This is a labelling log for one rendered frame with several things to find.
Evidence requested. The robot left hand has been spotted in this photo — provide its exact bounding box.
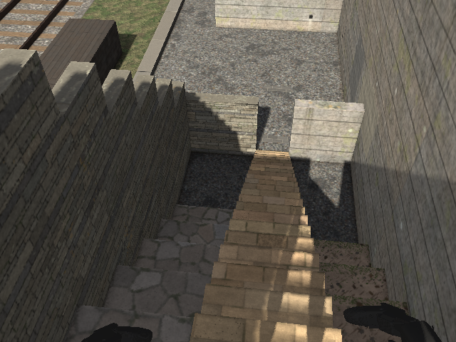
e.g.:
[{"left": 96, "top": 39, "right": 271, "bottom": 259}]
[{"left": 81, "top": 323, "right": 152, "bottom": 342}]

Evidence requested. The robot right hand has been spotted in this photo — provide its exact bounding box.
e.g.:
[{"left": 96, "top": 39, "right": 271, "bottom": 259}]
[{"left": 343, "top": 303, "right": 442, "bottom": 342}]

